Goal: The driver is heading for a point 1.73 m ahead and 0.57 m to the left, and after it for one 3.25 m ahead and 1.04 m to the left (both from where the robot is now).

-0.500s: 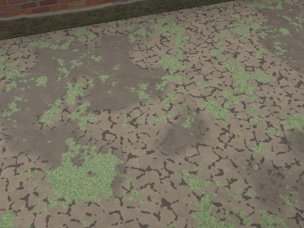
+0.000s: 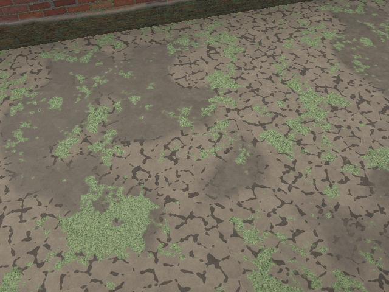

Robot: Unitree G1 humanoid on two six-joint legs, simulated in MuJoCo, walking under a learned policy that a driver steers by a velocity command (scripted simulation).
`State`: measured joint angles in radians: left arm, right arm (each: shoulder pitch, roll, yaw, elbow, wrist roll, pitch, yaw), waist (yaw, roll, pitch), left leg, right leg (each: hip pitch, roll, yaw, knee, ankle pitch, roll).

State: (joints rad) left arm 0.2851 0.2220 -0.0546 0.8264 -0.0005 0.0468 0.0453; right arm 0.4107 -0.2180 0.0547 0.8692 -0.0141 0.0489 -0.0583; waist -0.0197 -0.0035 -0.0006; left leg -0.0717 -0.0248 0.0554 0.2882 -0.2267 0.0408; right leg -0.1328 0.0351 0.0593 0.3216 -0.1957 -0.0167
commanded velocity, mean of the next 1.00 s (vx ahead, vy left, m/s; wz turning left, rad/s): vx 0.13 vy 0.00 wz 0.00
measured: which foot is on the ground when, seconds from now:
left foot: down 0.00-1.00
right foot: down 0.00-1.00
